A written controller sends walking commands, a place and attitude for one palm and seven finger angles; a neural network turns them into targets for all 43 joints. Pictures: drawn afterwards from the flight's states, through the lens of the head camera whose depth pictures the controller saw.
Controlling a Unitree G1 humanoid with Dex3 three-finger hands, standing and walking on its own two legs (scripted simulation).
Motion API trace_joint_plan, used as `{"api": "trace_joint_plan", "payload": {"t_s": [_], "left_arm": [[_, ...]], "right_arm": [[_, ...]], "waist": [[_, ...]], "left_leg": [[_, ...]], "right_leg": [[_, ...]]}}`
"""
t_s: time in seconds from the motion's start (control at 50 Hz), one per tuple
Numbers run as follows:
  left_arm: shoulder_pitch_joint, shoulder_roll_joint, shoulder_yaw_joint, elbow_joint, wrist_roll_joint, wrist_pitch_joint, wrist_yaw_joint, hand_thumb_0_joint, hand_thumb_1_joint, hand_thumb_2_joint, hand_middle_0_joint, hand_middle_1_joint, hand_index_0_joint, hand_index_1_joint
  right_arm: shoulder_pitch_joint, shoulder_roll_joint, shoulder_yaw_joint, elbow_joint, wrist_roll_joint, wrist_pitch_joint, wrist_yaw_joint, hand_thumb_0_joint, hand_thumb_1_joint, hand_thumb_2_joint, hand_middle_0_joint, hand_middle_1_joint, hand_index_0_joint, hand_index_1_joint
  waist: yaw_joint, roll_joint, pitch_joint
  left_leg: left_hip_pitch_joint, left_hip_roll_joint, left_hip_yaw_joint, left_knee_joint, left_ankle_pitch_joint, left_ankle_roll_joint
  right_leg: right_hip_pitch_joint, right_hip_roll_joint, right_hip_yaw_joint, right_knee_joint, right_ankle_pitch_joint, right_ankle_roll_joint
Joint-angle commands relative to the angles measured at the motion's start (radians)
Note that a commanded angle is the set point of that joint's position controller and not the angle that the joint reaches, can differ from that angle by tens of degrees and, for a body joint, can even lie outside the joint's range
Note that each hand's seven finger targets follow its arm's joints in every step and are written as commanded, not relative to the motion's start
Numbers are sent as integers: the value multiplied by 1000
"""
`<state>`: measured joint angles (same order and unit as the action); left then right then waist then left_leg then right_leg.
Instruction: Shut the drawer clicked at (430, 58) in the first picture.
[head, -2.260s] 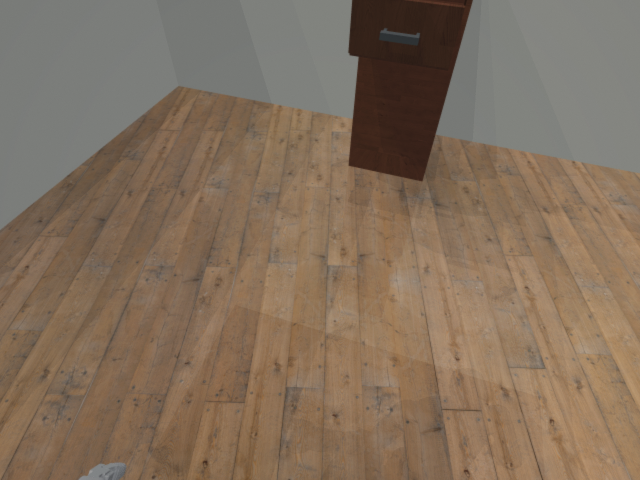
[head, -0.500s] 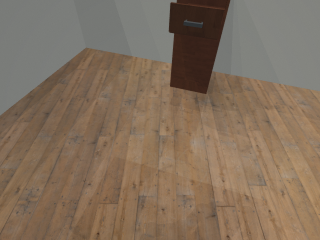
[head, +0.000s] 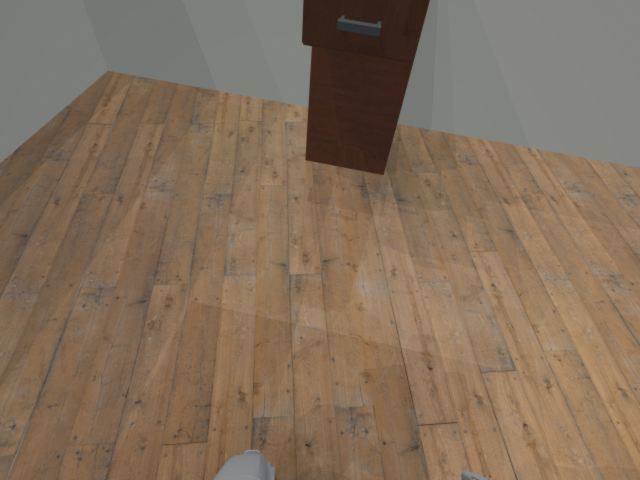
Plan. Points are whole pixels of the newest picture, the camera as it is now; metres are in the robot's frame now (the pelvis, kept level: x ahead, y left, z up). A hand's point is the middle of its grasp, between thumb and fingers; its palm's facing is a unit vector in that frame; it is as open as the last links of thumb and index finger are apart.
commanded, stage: walk to a spot facing it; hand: left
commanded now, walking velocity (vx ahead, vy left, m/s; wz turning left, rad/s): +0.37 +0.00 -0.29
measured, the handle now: (359, 24) +1.23 +0.00 +0.03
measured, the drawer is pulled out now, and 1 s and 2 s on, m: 0.30 0.30 0.30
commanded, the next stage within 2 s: turn to face it in 1.24 s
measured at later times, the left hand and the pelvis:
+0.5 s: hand (234, 342) +0.33 +0.17 -0.14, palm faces -0.26 -0.95 -0.19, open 7.4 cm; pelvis +0.18 +0.02 +0.01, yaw -13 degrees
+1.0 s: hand (262, 299) +0.44 +0.14 -0.18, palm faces -0.20 -0.96 -0.19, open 7.3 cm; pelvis +0.41 -0.05 +0.00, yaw -15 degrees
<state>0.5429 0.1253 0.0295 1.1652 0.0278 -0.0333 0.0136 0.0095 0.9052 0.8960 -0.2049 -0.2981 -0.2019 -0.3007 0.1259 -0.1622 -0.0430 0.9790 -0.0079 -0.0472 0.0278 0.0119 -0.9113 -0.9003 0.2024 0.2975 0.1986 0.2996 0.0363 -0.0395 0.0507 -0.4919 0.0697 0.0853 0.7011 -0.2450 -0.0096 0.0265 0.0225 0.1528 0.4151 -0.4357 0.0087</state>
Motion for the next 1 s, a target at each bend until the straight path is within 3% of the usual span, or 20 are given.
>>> {"api": "trace_joint_plan", "payload": {"t_s": [0.0,0.02,0.04,0.08,0.14,0.24,0.32,0.46,0.52,0.54,0.56,0.58,0.6,0.62,0.66,0.72,0.76,0.92,0.94,0.98], "left_arm": [[-7,112,50,-88,-22,-28,-5,0,900,900,-200,-300,-200,-300],[-33,88,38,-125,-17,-34,-8,0,900,900,-200,-300,-200,-300],[-67,87,35,-124,-8,-28,-2,0,900,900,-200,-300,-200,-300],[-138,82,41,-127,6,-9,-20,0,900,900,-200,-300,-200,-300],[-75,46,40,-111,10,24,-30,0,900,900,-200,-300,-200,-300],[-196,66,54,-180,12,40,-39,0,900,900,-200,-300,-200,-300],[-354,80,48,-231,12,36,-49,0,900,900,-200,-300,-200,-300],[-538,67,33,-273,6,20,-49,0,900,900,-200,-300,-200,-300],[-474,87,35,-249,6,5,-44,0,900,900,-200,-300,-200,-300],[-357,101,39,-207,8,-3,-41,0,900,900,-200,-300,-200,-300],[-192,157,56,-153,11,-16,-34,0,900,900,-200,-300,-200,-300],[-49,278,90,-116,7,-27,-18,0,900,900,-200,-300,-200,-300],[11,341,98,-92,-15,-26,-13,0,900,900,-200,-300,-200,-300],[-35,320,98,-101,-20,-23,-6,0,900,900,-200,-300,-200,-300],[-181,219,65,-126,-14,-28,0,0,900,900,-200,-300,-200,-300],[-260,132,48,-136,2,-45,3,0,900,900,-200,-300,-200,-300],[-273,131,47,-150,0,-50,1,0,900,900,-200,-300,-200,-300],[-211,209,51,-114,2,-44,-8,0,900,900,-200,-300,-200,-300],[-207,214,52,-113,-1,-42,-9,0,900,900,-200,-300,-200,-300],[-217,198,50,-119,-9,-37,-13,0,900,900,-200,-300,-200,-300]], "right_arm": [[443,-272,-67,70,-23,-30,-45,0,-900,-900,200,300,200,300],[451,-299,-66,61,-15,-19,-44,0,-900,-900,200,300,200,300],[339,-251,-56,46,-14,-17,-47,0,-900,-900,200,300,200,300],[189,-123,-27,14,-17,-21,-46,0,-900,-900,200,300,200,300],[161,-82,-17,25,-16,-40,-48,0,-900,-900,200,300,200,300],[218,-92,-28,40,-15,-54,-49,0,-900,-900,200,300,200,300],[298,-105,-28,75,-15,-55,-49,0,-900,-900,200,300,200,300],[415,-111,-18,134,-30,-37,-48,0,-900,-900,200,300,200,300],[422,-123,-18,147,-28,-28,-47,0,-900,-900,200,300,200,300],[405,-129,-14,147,-22,-26,-47,0,-900,-900,200,300,200,300],[375,-126,-16,139,-10,-30,-40,0,-900,-900,200,300,200,300],[391,-71,-5,104,2,-37,-33,0,-900,-900,200,300,200,300],[327,-67,-5,70,5,-39,-37,0,-900,-900,200,300,200,300],[235,-82,-13,56,5,-34,-39,0,-900,-900,200,300,200,300],[193,-50,-18,54,-8,-19,-36,0,-900,-900,200,300,200,300],[308,1,-21,93,-21,14,-28,0,-900,-900,200,300,200,300],[292,8,-23,76,-22,24,-19,0,-900,-900,200,300,200,300],[75,-51,-20,-17,-15,-6,8,0,-900,-900,200,300,200,300],[88,-63,-23,-13,-17,-10,5,0,-900,-900,200,300,200,300],[283,-136,-38,45,-25,-22,-12,0,-900,-900,200,300,200,300]], "waist": [[-188,331,-225],[-163,318,-185],[-134,277,-126],[-68,171,86],[0,149,47],[-8,93,63],[-51,81,74],[-108,129,100],[-71,121,39],[-13,129,-24],[65,105,-130],[104,-120,-268],[105,-151,-290],[108,-73,-249],[26,33,-51],[-71,-51,-4],[-81,-82,14],[-35,-68,58],[-50,-44,67],[-143,84,-33]], "left_leg": [[747,295,-401,-270,-69,101],[641,417,-612,-445,-202,167],[509,428,-599,-516,-416,173],[231,335,-407,-548,-404,139],[133,254,-166,-543,-238,108],[237,269,-101,-592,-131,152],[386,268,-51,-586,-17,163],[489,275,59,-499,265,141],[516,255,118,-337,553,113],[487,224,160,-194,658,84],[334,202,186,21,607,48],[27,96,223,337,148,-2],[-151,3,114,589,-334,-14],[-184,49,-2,674,-288,2],[-181,118,-51,612,-136,-2],[-47,124,-23,453,-61,-22],[-31,118,-5,355,-1,-34],[59,64,49,-36,18,-5],[124,45,74,-75,20,-1],[457,31,52,-198,16,26]], "right_leg": [[-521,39,-109,613,100,-63],[-592,41,-106,818,-114,-61],[-636,-12,-96,925,-77,-68],[-653,-98,-115,933,70,-61],[-568,-113,-136,865,159,-43],[-692,-153,-129,739,273,-12],[-733,-161,-173,538,290,1],[-626,-115,-264,277,219,-33],[-447,-48,-328,162,168,-68],[-283,-10,-357,103,220,-84],[-4,-65,-281,88,280,-121],[299,-336,71,48,322,-224],[346,-487,326,-49,508,-317],[246,-475,297,-67,514,-309],[-29,-393,99,-122,434,-231],[-256,-300,-89,-191,366,-168],[-316,-272,-136,-217,322,-167],[-203,-288,-104,-170,265,-154],[-220,-284,-117,-134,299,-145],[-316,-192,-204,190,456,-97]]}}
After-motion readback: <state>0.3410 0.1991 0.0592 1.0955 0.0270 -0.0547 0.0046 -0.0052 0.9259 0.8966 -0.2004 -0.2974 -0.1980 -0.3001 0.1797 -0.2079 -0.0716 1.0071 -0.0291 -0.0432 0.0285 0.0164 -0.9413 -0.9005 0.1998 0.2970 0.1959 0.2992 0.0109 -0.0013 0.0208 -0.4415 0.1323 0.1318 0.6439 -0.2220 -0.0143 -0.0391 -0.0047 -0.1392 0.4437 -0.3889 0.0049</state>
